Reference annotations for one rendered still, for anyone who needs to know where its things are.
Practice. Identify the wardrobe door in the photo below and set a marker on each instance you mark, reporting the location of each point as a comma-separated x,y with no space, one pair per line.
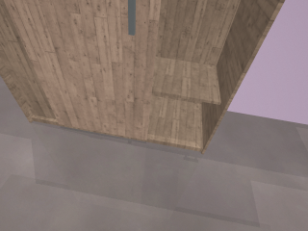
16,60
94,74

